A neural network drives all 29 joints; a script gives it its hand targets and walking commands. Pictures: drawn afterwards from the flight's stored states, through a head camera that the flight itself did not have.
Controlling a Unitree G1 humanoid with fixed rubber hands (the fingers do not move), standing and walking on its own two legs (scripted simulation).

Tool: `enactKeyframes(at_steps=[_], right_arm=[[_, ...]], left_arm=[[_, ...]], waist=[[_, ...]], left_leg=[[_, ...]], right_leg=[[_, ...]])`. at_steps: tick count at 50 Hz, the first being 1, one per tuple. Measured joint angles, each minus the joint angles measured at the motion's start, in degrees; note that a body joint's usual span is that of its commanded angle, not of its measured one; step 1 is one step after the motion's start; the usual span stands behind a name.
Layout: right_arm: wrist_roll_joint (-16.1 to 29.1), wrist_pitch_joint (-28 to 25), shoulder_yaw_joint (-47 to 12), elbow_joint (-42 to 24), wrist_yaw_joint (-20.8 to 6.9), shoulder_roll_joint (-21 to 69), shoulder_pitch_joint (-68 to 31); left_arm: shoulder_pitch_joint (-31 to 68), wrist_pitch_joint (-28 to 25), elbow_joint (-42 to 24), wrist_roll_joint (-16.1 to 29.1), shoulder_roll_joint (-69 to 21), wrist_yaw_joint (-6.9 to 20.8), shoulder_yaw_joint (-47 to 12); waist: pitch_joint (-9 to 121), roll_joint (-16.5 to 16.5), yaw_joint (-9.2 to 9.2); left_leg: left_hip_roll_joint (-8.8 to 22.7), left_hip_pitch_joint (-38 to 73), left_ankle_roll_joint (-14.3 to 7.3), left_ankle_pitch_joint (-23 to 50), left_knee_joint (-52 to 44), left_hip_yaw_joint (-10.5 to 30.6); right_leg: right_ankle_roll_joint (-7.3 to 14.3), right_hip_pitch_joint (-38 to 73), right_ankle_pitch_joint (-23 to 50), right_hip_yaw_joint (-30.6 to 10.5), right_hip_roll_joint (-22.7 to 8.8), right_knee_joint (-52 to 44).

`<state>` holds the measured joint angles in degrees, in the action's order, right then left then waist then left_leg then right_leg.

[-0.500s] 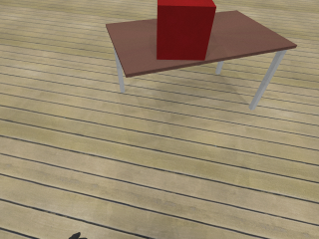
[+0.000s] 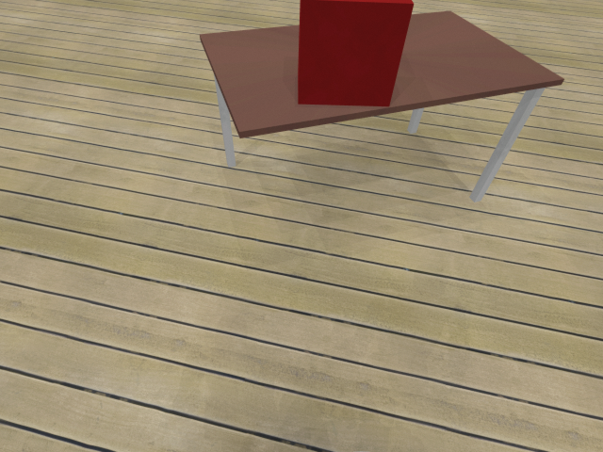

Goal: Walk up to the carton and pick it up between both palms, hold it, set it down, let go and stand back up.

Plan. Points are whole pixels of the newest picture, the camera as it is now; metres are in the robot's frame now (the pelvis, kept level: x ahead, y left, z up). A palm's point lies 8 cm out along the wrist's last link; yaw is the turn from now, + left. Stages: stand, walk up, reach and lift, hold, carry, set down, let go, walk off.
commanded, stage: stand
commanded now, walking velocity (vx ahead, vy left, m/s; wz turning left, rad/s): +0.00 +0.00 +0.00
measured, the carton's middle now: (347, 44) +1.19 -0.16 +0.03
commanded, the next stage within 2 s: none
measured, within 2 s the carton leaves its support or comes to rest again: neither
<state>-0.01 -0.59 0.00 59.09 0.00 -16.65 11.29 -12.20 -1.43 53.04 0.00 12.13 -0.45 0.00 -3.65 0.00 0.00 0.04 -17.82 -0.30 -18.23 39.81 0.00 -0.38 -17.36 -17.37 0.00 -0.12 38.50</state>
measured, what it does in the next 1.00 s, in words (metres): stands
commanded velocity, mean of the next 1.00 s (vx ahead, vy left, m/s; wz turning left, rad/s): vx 0.00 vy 0.00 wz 0.00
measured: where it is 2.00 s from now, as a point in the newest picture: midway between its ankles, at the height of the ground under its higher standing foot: outside the picture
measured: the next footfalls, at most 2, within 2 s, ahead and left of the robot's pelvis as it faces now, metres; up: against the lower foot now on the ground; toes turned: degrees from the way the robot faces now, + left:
none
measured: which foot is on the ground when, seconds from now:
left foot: down 0.00-1.00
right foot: down 0.00-1.00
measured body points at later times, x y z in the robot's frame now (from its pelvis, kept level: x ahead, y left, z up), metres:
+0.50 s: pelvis +0.00 +0.00 +0.00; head +0.01 +0.01 +0.45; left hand +0.09 +0.24 -0.14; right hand +0.06 -0.28 -0.13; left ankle +0.04 +0.11 -0.72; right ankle +0.04 -0.13 -0.72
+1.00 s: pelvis +0.01 +0.00 +0.00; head +0.02 +0.01 +0.45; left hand +0.09 +0.24 -0.14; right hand +0.06 -0.28 -0.13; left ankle +0.04 +0.11 -0.72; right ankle +0.04 -0.13 -0.72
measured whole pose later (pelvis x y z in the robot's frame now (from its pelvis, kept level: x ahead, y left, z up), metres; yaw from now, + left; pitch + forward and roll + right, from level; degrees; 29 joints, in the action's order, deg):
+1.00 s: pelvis +0.01 +0.00 +0.00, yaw +0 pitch -3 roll -1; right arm 0.0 -0.6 0.0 59.7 0.0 -16.7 11.3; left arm -10.5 -1.2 54.8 0.0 12.4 -0.3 0.0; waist -3.7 0.0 0.0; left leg 0.0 -17.8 -0.4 -18.3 38.8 0.0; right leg -0.6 -17.2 -17.2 0.0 -0.1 37.1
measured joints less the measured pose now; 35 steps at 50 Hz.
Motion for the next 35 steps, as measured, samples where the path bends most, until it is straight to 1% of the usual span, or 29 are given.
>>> enactKeyframes(at_steps=[35], right_arm=[[0.0, 0.0, 0.0, 0.5, 0.0, 0.0, 0.0]], left_arm=[[1.6, 0.1, 1.2, 0.0, 0.3, 0.0, 0.0]], waist=[[0.0, 0.0, 0.0]], left_leg=[[0.0, 0.0, -0.1, 0.0, -0.5, 0.0]], right_leg=[[-0.2, 0.1, 0.1, 0.0, 0.0, -0.8]])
